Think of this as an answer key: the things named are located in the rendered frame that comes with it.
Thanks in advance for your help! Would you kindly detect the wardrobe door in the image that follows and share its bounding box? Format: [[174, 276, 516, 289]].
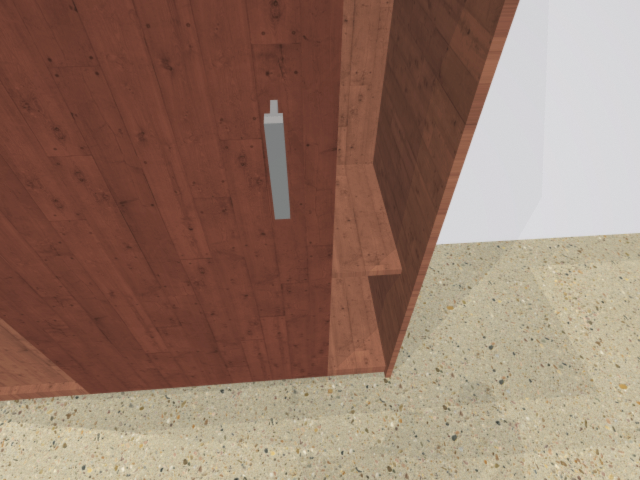
[[0, 318, 74, 387], [0, 0, 343, 394]]

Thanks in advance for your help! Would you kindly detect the handle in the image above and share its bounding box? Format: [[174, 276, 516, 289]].
[[264, 100, 290, 219]]

